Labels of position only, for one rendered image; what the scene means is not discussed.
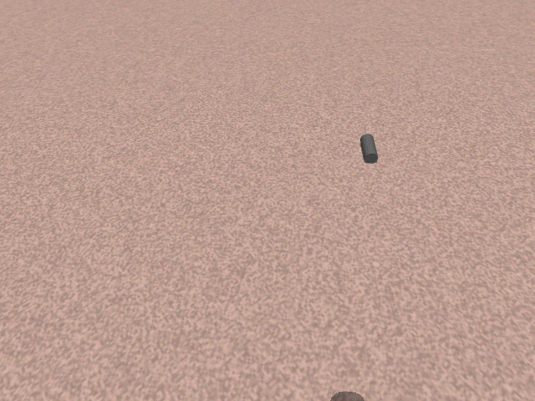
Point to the can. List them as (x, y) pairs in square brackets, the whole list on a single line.
[(368, 148)]

